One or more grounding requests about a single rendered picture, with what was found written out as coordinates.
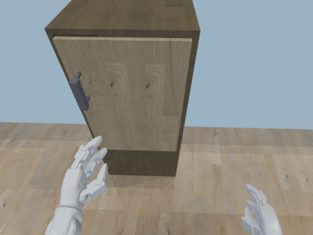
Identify robot right hand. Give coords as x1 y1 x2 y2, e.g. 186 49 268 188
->
241 184 282 235

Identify robot left hand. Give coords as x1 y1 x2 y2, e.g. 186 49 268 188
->
60 136 108 210

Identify cupboard door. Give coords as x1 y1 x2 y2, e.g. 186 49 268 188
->
53 36 192 151

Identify robot left forearm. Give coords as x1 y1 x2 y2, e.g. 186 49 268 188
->
45 206 84 235

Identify handle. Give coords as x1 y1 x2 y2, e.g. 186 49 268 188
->
68 71 90 111

